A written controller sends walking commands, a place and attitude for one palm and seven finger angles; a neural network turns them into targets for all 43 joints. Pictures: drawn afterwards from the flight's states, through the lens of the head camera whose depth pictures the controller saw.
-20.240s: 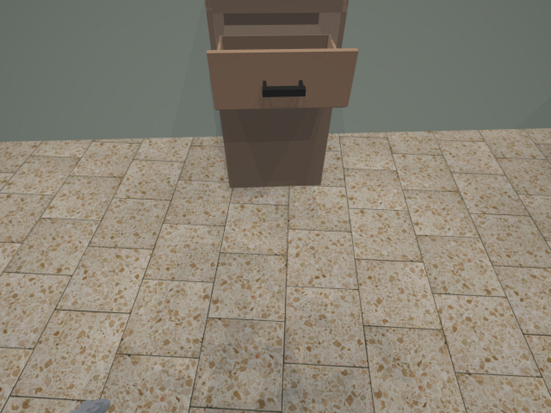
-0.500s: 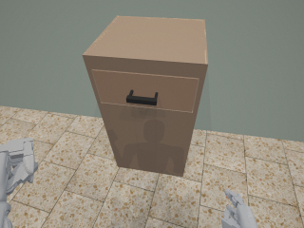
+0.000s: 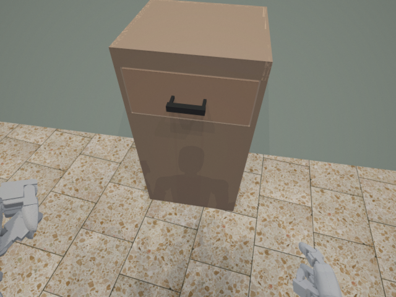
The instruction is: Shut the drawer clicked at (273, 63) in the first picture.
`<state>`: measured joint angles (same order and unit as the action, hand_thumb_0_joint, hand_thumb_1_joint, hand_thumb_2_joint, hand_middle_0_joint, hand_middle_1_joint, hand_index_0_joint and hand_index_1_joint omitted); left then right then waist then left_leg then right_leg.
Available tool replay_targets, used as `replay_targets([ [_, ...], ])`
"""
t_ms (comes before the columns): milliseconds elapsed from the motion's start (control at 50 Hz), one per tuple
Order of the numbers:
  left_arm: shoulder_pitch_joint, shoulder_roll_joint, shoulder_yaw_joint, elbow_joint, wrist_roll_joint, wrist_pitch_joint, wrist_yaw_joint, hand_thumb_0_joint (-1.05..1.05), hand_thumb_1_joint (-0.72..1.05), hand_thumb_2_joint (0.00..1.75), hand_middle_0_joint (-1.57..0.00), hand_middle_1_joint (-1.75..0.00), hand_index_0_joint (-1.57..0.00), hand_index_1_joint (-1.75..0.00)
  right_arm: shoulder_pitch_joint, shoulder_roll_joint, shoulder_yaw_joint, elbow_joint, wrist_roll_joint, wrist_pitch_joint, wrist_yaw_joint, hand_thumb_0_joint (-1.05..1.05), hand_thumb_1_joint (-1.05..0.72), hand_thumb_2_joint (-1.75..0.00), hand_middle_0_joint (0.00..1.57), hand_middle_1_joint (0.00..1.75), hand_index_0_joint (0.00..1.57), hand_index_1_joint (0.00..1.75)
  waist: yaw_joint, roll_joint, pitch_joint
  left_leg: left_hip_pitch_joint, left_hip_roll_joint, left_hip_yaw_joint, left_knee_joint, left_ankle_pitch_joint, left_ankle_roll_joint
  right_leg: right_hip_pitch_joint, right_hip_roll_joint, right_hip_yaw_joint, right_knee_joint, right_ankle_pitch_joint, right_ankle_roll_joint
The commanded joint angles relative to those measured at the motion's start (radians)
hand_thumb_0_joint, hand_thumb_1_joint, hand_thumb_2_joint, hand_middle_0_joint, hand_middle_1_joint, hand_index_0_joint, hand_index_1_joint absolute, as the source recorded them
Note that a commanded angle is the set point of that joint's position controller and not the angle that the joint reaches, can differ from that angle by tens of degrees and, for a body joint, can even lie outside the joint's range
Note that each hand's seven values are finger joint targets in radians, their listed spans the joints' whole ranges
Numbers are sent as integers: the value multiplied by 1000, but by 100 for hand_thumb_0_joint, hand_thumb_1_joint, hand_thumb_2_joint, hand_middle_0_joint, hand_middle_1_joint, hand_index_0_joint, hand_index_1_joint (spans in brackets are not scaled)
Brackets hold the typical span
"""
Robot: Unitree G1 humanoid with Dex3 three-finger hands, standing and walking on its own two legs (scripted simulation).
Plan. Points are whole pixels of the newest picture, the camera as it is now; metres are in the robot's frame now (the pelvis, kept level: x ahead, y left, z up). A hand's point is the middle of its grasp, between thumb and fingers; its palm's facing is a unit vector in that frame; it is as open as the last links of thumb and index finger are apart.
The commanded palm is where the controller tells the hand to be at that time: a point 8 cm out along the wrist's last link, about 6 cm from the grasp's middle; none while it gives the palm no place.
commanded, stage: step back with the hand held close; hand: left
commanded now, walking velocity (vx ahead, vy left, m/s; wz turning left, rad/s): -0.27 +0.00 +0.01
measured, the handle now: (187, 104) +0.68 +0.08 -0.02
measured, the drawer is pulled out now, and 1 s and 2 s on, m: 0.00 0.00 0.00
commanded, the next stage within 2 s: stop stepping back and stand still in 0.80 s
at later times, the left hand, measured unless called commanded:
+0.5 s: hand (14, 258) +0.14 +0.24 +0.17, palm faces +0.35 -0.80 -0.48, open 3.2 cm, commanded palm +0.06 +0.29 +0.19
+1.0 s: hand out of the picture +0.05 +0.21 +0.19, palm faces +0.26 -0.82 -0.51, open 3.2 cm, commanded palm +0.00 +0.26 +0.19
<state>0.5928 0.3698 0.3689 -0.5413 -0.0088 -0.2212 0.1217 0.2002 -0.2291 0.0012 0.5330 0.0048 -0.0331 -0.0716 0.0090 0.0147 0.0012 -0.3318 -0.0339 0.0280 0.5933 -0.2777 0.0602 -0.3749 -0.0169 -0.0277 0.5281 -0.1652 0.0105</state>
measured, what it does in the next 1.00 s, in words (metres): walks backwards: right foot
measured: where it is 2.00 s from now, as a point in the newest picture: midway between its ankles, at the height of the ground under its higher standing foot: outside the picture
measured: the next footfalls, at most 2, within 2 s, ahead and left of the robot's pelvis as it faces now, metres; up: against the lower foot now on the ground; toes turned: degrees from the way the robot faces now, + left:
right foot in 0.74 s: -0.15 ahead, -0.09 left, +0.00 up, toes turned -3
left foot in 1.38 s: -0.09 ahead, +0.11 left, +0.00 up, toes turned +0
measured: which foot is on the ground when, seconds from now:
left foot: down 0.00-1.00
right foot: down 0.00-0.50, up 0.52-0.72, down 0.74-1.00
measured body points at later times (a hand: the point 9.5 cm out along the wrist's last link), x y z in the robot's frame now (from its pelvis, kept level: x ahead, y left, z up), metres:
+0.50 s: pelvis -0.06 +0.00 -0.01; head -0.03 +0.02 +0.44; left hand +0.11 +0.28 +0.19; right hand +0.12 -0.25 -0.07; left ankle +0.02 +0.09 -0.73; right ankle +0.04 -0.13 -0.73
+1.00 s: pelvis -0.14 -0.02 +0.00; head -0.15 +0.00 +0.45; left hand +0.03 +0.25 +0.21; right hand +0.02 -0.28 -0.07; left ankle -0.01 +0.08 -0.73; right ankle -0.21 -0.14 -0.73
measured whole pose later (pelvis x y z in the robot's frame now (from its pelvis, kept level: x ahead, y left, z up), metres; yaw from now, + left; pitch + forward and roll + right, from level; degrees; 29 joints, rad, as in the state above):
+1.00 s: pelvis -0.14 -0.02 +0.00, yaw -1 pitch +1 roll -3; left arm 0.70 0.49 0.42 -0.63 -0.06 -0.30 0.10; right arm 0.23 -0.22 0.00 0.59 0.00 -0.07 -0.07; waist -0.04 0.01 -0.06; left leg -0.47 0.04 0.00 0.53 -0.12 0.01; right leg -0.12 0.08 0.02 0.47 -0.37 -0.02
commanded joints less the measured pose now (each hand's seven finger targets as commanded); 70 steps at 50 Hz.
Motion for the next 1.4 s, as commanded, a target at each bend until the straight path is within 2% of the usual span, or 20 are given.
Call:
replay_targets([
  [0, -26, 172, 117, -218, -10, -82, 35, 0, 90, 90, -140, -160, -140, -160, -72, -134, -62, -145, -6, -64, -10, 0, -90, -90, 20, 30, 20, 30, -29, -23, -44, -184, 82, -131, -164, -244, 24, 134, -84, 165, -154, -222, -34],
  [100, -9, 169, 140, -241, 10, -103, 42, 0, 90, 90, -140, -160, -140, -160, -87, -141, -59, -151, 0, -93, -20, 0, -90, -90, 20, 30, 20, 30, -13, 165, -75, -429, 203, -247, -370, -353, 76, 405, 41, 57, 158, 26, 11],
  [240, -4, 183, 160, -239, -6, -105, 20, 0, 90, 90, -140, -160, -140, -160, -73, -132, -75, -120, -13, -104, -11, 0, -90, -90, 20, 30, 20, 30, -14, 7, -144, -279, 132, -152, -166, 22, 33, 350, -21, 171, 87, 324, -16],
  [320, 3, 196, 153, -238, -17, -106, 22, 0, 90, 90, -140, -160, -140, -160, -68, -121, -82, -117, -6, -77, 6, 0, -90, -90, 20, 30, 20, 30, -32, -93, -116, -167, 50, -92, -25, -156, -2, 122, -132, 299, -134, 6, -73],
  [380, 17, 209, 162, -235, -27, -111, 40, 0, 90, 90, -140, -160, -140, -160, -70, -108, -78, -105, -5, -55, 8, 0, -90, -90, 20, 30, 20, 30, -39, -105, -101, -47, 44, -98, 18, -136, -16, -48, -155, 261, -209, -185, -88],
  [440, 20, 209, 170, -255, -21, -126, 49, 0, 90, 90, -140, -160, -140, -160, -89, -125, -76, -118, -6, -59, -4, 0, -90, -90, 20, 30, 20, 30, -47, 47, -84, -147, 127, -195, -178, -234, 28, 15, -39, 148, -82, -201, -32],
  [500, -2, 196, 190, -285, 8, -140, 39, 0, 90, 90, -140, -160, -140, -160, -109, -137, -81, -129, -11, -97, -16, 0, -90, -90, 20, 30, 20, 30, -23, 277, -111, -507, 347, -404, -473, -472, 128, 358, 124, 68, 401, -116, 19],
  [560, 7, 179, 171, -267, -2, -134, 33, 0, 90, 90, -140, -160, -140, -160, -97, -121, -85, -105, -21, -129, -9, 0, -90, -90, 20, 30, 20, 30, -11, 150, -89, -329, 327, -338, -379, -238, 121, 225, 105, 95, 350, -251, 6],
  [620, 27, 143, 105, -265, -31, -132, 21, 0, 90, 90, -140, -160, -140, -160, -73, -109, -74, -49, -33, -152, 8, 0, -90, -90, 20, 30, 20, 30, -11, 172, -109, -39, 284, -287, -363, -43, 70, 100, 89, 52, 82, -324, -10],
  [700, -52, 189, 103, -293, -33, -156, 7, 0, 90, 90, -140, -160, -140, -160, -59, -115, -70, 1, -45, -143, 12, 0, -90, -90, 20, 30, 20, 30, -4, 142, -245, 329, 230, -153, -177, 572, 8, 49, 47, 67, -197, -20, -6],
  [760, -42, 230, 154, -315, -43, -157, 4, 0, 90, 90, -140, -160, -140, -160, -78, -90, -69, -35, -32, -124, 13, 0, -90, -90, 20, 30, 20, 30, -6, 77, -368, 461, 175, -33, -109, 731, -10, 57, 30, 56, -148, 266, 37],
  [820, 84, 267, 216, -272, -72, -138, -5, 0, 90, 90, -140, -160, -140, -160, -118, -88, -59, -99, 9, -104, 8, 0, -90, -90, 20, 30, 20, 30, -8, -92, -313, 366, 113, 8, -58, 408, -27, 16, -41, 56, -188, 324, 74],
  [920, 117, 254, 195, -192, -81, -106, 14, 0, 90, 90, -140, -160, -140, -160, -111, -77, -44, -86, -3, -74, -9, 0, -90, -90, 20, 30, 20, 30, -38, -56, -55, 206, 47, -12, 69, 101, -62, -191, -154, 144, -290, -65, -59],
  [1020, 1, 197, 98, -125, -59, -90, 29, 0, 90, 90, -140, -160, -140, -160, -82, -126, -44, -78, -2, -115, -41, 0, -90, -90, 20, 30, 20, 30, -44, 18, 76, 208, 116, -127, -145, -79, -46, -197, -21, 79, -299, -452, -35],
  [1120, -76, 187, 89, -261, -22, -88, 36, 0, 90, 90, -140, -160, -140, -160, -98, -130, -34, -85, -17, -165, -43, 0, -90, -90, 20, 30, 20, 30, -9, 226, -20, -11, 181, -282, -554, -475, -54, 178, 126, -9, -30, -349, -25],
  [1200, 55, 234, 136, -319, -32, -71, 25, 0, 90, 90, -140, -160, -140, -160, -78, -98, -40, -92, -28, -174, -21, 0, -90, -90, 20, 30, 20, 30, 0, 142, -159, 96, 104, -97, -390, -247, -90, 234, 95, -8, -161, -330, -40],
  [1240, 140, 255, 178, -287, -52, -65, 26, 0, 90, 90, -140, -160, -140, -160, -45, -97, -53, -71, -35, -160, -14, 0, -90, -90, 20, 30, 20, 30, -16, -65, -174, 288, 21, 3, -5, -29, -88, -49, -58, 121, -330, -434, -107],
  [1280, 91, 208, 154, -261, -63, -45, 24, 0, 90, 90, -140, -160, -140, -160, -39, -91, -57, -41, -37, -126, -15, 0, -90, -90, 20, 30, 20, 30, -28, -135, -74, 235, 35, -29, 231, 37, -84, -241, -181, 244, -357, -539, -191],
  [1340, -149, 146, 75, -197, -43, -29, 37, 0, 90, 90, -140, -160, -140, -160, -49, -98, -37, -28, -21, -131, -30, 0, -90, -90, 20, 30, 20, 30, -57, -65, 86, 164, 83, -80, 0, -72, -61, -227, -106, 125, -230, -500, -94],
  [1380, -172, 142, 62, -156, -27, -28, 43, 0, 90, 90, -140, -160, -140, -160, -50, -125, -27, -40, -5, -166, -45, 0, -90, -90, 20, 30, 20, 30, -41, 187, 110, 91, 189, -277, -310, -220, -1, -94, 40, 44, 16, -297, -23],
])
